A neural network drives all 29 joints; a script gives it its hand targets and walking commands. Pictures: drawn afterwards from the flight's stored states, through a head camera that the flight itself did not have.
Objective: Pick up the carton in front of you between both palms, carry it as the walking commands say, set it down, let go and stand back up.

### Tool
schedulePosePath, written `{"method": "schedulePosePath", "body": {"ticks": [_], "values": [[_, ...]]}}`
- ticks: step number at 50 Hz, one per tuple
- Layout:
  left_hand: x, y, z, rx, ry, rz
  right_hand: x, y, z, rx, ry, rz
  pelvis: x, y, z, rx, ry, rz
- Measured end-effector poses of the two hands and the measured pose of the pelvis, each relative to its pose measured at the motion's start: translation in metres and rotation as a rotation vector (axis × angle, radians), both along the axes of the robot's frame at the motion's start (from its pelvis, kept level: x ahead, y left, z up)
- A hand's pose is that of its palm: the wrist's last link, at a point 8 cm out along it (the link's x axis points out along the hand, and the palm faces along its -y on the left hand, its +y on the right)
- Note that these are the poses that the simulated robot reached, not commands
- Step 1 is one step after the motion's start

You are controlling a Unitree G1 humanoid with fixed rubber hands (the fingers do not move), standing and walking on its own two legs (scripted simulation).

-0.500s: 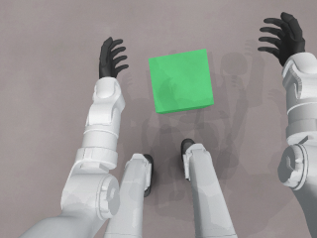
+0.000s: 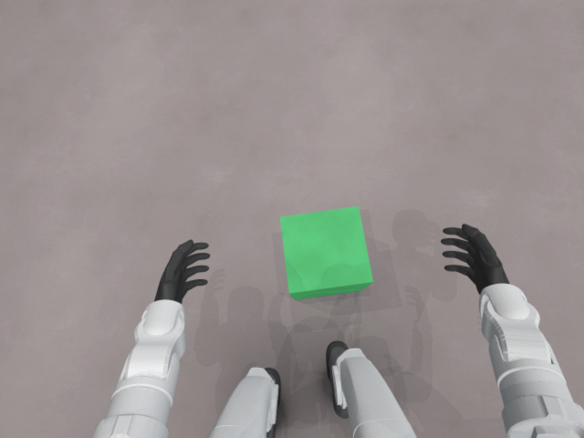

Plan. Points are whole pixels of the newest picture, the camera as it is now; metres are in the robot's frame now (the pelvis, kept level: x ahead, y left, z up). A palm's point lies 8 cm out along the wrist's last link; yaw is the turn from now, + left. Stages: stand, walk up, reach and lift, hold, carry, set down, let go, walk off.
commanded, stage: let go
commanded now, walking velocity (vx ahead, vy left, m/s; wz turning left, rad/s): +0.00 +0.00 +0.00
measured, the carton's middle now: (323, 257) +0.43 -0.05 -0.60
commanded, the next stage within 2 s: stand in 0.78 s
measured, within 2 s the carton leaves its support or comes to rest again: neither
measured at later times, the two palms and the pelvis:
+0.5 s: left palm (69, 372) +0.20 +0.27 -0.02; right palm (477, 365) +0.19 -0.19 -0.02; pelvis +0.04 +0.04 +0.05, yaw +0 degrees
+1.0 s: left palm (43, 388) +0.18 +0.32 -0.04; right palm (521, 365) +0.19 -0.25 -0.04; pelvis +0.05 +0.04 +0.04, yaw +0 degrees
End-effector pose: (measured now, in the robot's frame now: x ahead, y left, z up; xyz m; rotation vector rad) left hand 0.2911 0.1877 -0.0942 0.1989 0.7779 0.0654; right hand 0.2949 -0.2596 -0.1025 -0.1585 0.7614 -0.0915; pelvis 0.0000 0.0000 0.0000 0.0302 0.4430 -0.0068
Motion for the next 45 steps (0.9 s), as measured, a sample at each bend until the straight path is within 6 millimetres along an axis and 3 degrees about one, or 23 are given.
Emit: {"method": "schedulePosePath", "body": {"ticks": [11, 17, 25, 37, 40, 45], "values": [[-0.068, 0.051, 0.05, -0.012, 0.01, 0.026, -0.064, 0.039, 0.053, -0.002, 0.015, 0.016, 0.025, 0.019, 0.034, -0.03, -0.231, 0.012], [-0.091, 0.074, 0.068, -0.011, 0.005, 0.025, -0.09, 0.056, 0.074, -0.005, 0.025, 0.019, 0.035, 0.031, 0.046, -0.044, -0.361, 0.014], [-0.09, 0.087, 0.076, -0.012, 0.0, 0.004, -0.101, 0.069, 0.082, -0.003, 0.039, 0.018, 0.038, 0.044, 0.048, -0.055, -0.469, 0.007], [-0.086, 0.084, 0.076, -0.015, 0.018, 0.001, -0.1, 0.071, 0.081, 0.001, 0.047, 0.009, 0.041, 0.046, 0.048, -0.059, -0.5, -0.003], [-0.086, 0.084, 0.075, 0.009, 0.024, 0.019, -0.102, 0.067, 0.078, -0.016, 0.04, 0.002, 0.041, 0.044, 0.047, -0.055, -0.488, 0.002], [-0.098, 0.111, 0.061, 0.114, 0.073, 0.062, -0.105, 0.039, 0.069, -0.121, 0.075, -0.009, 0.043, 0.04, 0.041, -0.042, -0.453, 0.007]]}}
